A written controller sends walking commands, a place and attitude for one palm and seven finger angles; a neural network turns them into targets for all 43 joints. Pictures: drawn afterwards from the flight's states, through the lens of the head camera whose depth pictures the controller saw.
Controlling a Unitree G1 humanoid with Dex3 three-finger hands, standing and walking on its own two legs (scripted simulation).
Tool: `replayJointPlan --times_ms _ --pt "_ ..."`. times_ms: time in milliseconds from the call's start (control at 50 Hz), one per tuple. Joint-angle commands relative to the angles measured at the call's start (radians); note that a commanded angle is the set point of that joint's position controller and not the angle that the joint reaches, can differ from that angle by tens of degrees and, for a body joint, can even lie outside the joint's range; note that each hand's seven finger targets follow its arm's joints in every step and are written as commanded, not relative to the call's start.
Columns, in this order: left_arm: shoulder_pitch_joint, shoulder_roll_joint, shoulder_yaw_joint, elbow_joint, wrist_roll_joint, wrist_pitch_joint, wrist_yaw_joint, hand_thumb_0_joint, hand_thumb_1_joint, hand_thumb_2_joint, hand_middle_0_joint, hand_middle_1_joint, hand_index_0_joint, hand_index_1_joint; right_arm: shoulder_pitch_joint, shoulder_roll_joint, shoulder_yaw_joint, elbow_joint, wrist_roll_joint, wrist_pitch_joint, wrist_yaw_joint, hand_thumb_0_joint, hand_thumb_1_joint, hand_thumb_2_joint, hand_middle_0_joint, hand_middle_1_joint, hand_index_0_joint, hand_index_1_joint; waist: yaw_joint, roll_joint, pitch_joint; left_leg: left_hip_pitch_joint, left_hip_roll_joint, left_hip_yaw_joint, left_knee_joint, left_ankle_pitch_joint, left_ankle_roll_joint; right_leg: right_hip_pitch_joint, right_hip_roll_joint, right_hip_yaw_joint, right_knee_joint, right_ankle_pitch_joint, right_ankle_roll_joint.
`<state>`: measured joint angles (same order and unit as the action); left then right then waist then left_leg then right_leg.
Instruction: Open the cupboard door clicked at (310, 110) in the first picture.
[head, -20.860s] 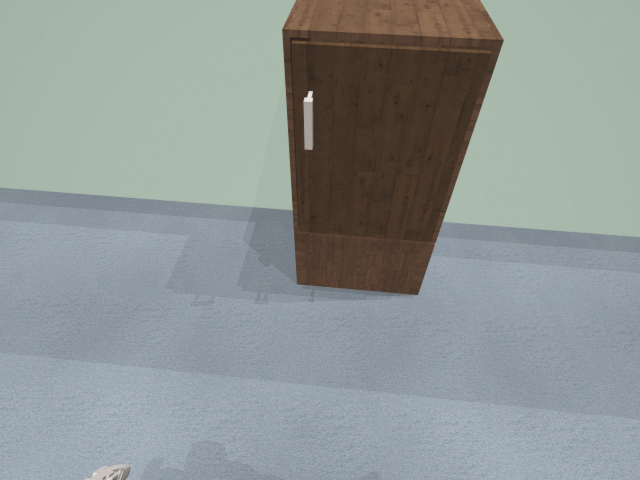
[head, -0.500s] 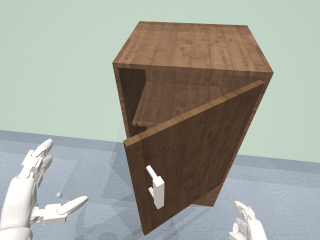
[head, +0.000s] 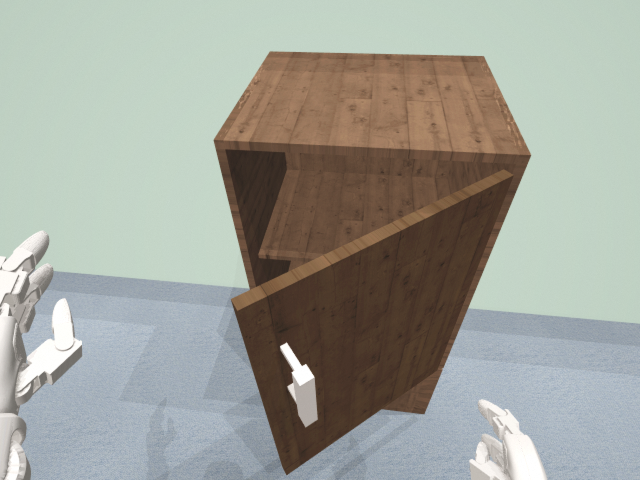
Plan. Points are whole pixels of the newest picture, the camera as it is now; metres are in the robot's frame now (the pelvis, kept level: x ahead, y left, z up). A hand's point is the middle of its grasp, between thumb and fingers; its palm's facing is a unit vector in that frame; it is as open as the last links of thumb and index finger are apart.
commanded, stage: draw the hand back to the body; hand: left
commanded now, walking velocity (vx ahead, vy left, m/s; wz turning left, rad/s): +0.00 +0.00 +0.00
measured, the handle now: (298, 385) +0.25 +0.07 -0.02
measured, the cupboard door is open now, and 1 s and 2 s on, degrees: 40 40 40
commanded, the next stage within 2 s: step back with the hand held close in 0.20 s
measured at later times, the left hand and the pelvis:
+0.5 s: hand (78, 351) +0.18 +0.25 +0.16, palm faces +0.42 -0.80 -0.44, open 7.5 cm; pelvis -0.02 -0.01 +0.00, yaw +0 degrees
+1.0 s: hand out of the picture +0.09 +0.28 +0.15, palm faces +0.41 -0.77 -0.49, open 7.5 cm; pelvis -0.10 +0.02 -0.01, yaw +1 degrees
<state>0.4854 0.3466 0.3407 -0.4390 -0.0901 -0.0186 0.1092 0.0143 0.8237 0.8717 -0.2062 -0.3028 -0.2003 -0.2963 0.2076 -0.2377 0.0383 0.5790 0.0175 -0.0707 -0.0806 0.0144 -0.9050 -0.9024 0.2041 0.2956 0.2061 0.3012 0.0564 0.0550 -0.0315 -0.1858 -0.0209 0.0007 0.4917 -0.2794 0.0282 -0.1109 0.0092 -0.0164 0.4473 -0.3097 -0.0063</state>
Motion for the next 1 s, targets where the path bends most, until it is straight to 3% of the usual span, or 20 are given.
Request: replayJointPlan --times_ms 0,120,280,300,320,340,360,400,420,460,540,640,740,780,860,900,980 --pt "-0.067 0.2 0.12 -0.221 0.006 -0.073 0.014 0.0 0.9 0.9 -0.2 -0.3 -0.2 -0.3 -0.135 -0.094 -0.047 -0.166 -0.008 -0.05 -0.011 0.0 -0.9 -0.9 0.2 0.3 0.2 0.3 0.013 -0.034 -0.075 0.077 0.029 -0.003 -0.063 0.283 0.005 -0.018 -0.005 -0.013 -0.063 0.308 -0.008" --pt "-0.103 0.218 0.129 -0.245 0.008 -0.082 0.019 0.0 0.9 0.9 -0.2 -0.3 -0.2 -0.3 -0.15 -0.088 -0.045 -0.147 -0.007 -0.068 -0.021 0.0 -0.9 -0.9 0.2 0.3 0.2 0.3 0.012 0.044 -0.044 0.103 0.022 0.002 -0.065 0.263 0.002 -0.027 -0.003 -0.003 -0.103 0.296 -0.011" --pt "-0.075 0.175 0.103 -0.157 0.002 -0.084 0.008 0.0 0.9 0.9 -0.2 -0.3 -0.2 -0.3 -0.147 -0.088 -0.05 -0.134 -0.01 -0.06 -0.016 0.0 -0.9 -0.9 0.2 0.3 0.2 0.3 0.007 -0.039 -0.008 0.103 0.024 0.004 -0.082 0.255 0.006 -0.029 -0.002 -0.004 -0.112 0.294 -0.002" --pt "-0.147 0.193 0.106 -0.174 0.004 -0.088 0.01 0.0 0.9 0.9 -0.2 -0.3 -0.2 -0.3 -0.152 -0.092 -0.05 -0.134 -0.008 -0.059 -0.017 0.0 -0.9 -0.9 0.2 0.3 0.2 0.3 0.001 -0.044 -0.009 0.106 0.023 0.005 -0.082 0.245 0.008 -0.036 -0.002 0.001 -0.12 0.284 -0.001" --pt "-0.335 0.37 0.272 -0.217 0.024 -0.146 0.028 0.0 0.9 0.9 -0.2 -0.3 -0.2 -0.3 -0.118 -0.098 -0.043 -0.163 -0.001 -0.042 -0.015 0.0 -0.9 -0.9 0.2 0.3 0.2 0.3 -0.039 0.013 0.097 0.054 0.03 -0.016 -0.061 0.168 0.015 -0.116 -0.047 0.067 -0.187 0.311 0.002" --pt "-0.183 0.258 0.195 -0.119 0.016 -0.151 0.014 0.0 0.9 0.9 -0.2 -0.3 -0.2 -0.3 -0.135 -0.095 -0.054 -0.134 -0.009 -0.031 -0.013 0.0 -0.9 -0.9 0.2 0.3 0.2 0.3 -0.038 -0.082 0.05 0.052 0.036 -0.032 -0.03 0.182 0.018 -0.104 -0.07 0.074 -0.184 0.346 0.002" --pt "-0.094 0.226 0.163 -0.075 0.017 -0.141 0.006 0.0 0.9 0.9 -0.2 -0.3 -0.2 -0.3 -0.143 -0.1 -0.061 -0.134 -0.011 -0.018 -0.008 0.0 -0.9 -0.9 0.2 0.3 0.2 0.3 -0.038 -0.117 0.04 0.07 0.034 -0.023 -0.015 0.209 0.02 -0.112 -0.077 0.087 -0.184 0.396 0.007" --pt "-0.043 0.2 0.135 -0.095 0.021 -0.139 0.001 0.0 0.9 0.9 -0.2 -0.3 -0.2 -0.3 -0.139 -0.104 -0.068 -0.148 -0.011 0.009 0.0 0.0 -0.9 -0.9 0.2 0.3 0.2 0.3 -0.044 -0.114 0.0 0.072 0.037 -0.008 -0.01 0.267 0.015 -0.084 -0.085 0.061 -0.154 0.487 0.025" --pt "-0.037 0.196 0.127 -0.133 0.022 -0.146 -0.001 0.0 0.9 0.9 -0.2 -0.3 -0.2 -0.3 -0.145 -0.109 -0.074 -0.152 -0.013 0.015 0.0 0.0 -0.9 -0.9 0.2 0.3 0.2 0.3 -0.044 -0.075 -0.029 0.079 0.04 -0.007 -0.017 0.307 0.012 -0.066 -0.082 0.048 -0.133 0.506 0.023" --pt "0.01 0.202 0.132 -0.173 0.023 -0.147 0.006 0.0 0.9 0.9 -0.2 -0.3 -0.2 -0.3 -0.144 -0.11 -0.077 -0.167 -0.009 0.031 0.004 0.0 -0.9 -0.9 0.2 0.3 0.2 0.3 -0.046 -0.022 -0.081 0.092 0.055 -0.003 -0.031 0.378 0.011 -0.049 -0.075 0.043 -0.103 0.51 0.026" --pt "0.042 0.267 0.193 -0.28 0.021 -0.155 0.026 0.0 0.9 0.9 -0.2 -0.3 -0.2 -0.3 -0.147 -0.104 -0.083 -0.189 -0.005 0.049 -0.002 0.0 -0.9 -0.9 0.2 0.3 0.2 0.3 -0.042 -0.01 -0.149 0.07 0.072 -0.017 -0.039 0.45 0.009 -0.006 -0.062 0.034 -0.052 0.525 0.018" --pt "0.082 0.295 0.239 -0.305 0.015 -0.17 0.045 0.0 0.9 0.9 -0.2 -0.3 -0.2 -0.3 -0.141 -0.1 -0.088 -0.201 -0.002 0.056 -0.011 0.0 -0.9 -0.9 0.2 0.3 0.2 0.3 -0.043 0.015 -0.152 0.003 0.086 -0.04 -0.055 0.442 0.009 0.01 -0.045 0.038 -0.012 0.489 0.017" --pt "0.109 0.25 0.212 -0.237 0.017 -0.174 0.049 0.0 0.9 0.9 -0.2 -0.3 -0.2 -0.3 -0.132 -0.111 -0.095 -0.196 -0.002 0.051 -0.009 0.0 -0.9 -0.9 0.2 0.3 0.2 0.3 -0.051 0.016 -0.089 -0.111 0.105 -0.067 -0.102 0.273 0.012 -0.006 -0.027 0.045 -0.008 0.339 0.018" --pt "0.101 0.236 0.198 -0.223 0.023 -0.178 0.05 0.0 0.9 0.9 -0.2 -0.3 -0.2 -0.3 -0.128 -0.117 -0.096 -0.194 0.0 0.044 -0.007 0.0 -0.9 -0.9 0.2 0.3 0.2 0.3 -0.057 0.006 -0.058 -0.179 0.109 -0.079 -0.124 0.122 0.02 -0.012 -0.022 0.054 -0.013 0.253 0.018" --pt "0.071 0.232 0.202 -0.241 0.046 -0.202 0.054 0.0 0.9 0.9 -0.2 -0.3 -0.2 -0.3 -0.126 -0.13 -0.094 -0.201 -0.004 0.021 -0.01 0.0 -0.9 -0.9 0.2 0.3 0.2 0.3 -0.057 0.049 -0.012 -0.405 0.14 -0.14 -0.221 -0.223 0.054 0.087 0.004 0.059 0.055 0.123 0.023" --pt "0.052 0.234 0.21 -0.254 0.058 -0.212 0.055 0.0 0.9 0.9 -0.2 -0.3 -0.2 -0.3 -0.122 -0.133 -0.095 -0.203 -0.007 0.009 -0.012 0.0 -0.9 -0.9 0.2 0.3 0.2 0.3 -0.056 0.05 -0.003 -0.486 0.153 -0.159 -0.231 -0.322 0.069 0.119 0.015 0.065 0.088 0.077 0.027" --pt "-0.017 0.235 0.223 -0.296 0.083 -0.23 0.058 0.0 0.9 0.9 -0.2 -0.3 -0.2 -0.3 -0.118 -0.138 -0.098 -0.2 -0.017 -0.018 -0.015 0.0 -0.9 -0.9 0.2 0.3 0.2 0.3 -0.054 0.125 -0.003 -0.644 0.212 -0.235 -0.312 -0.522 0.103 0.215 0.066 0.042 0.251 0.046 0.035"
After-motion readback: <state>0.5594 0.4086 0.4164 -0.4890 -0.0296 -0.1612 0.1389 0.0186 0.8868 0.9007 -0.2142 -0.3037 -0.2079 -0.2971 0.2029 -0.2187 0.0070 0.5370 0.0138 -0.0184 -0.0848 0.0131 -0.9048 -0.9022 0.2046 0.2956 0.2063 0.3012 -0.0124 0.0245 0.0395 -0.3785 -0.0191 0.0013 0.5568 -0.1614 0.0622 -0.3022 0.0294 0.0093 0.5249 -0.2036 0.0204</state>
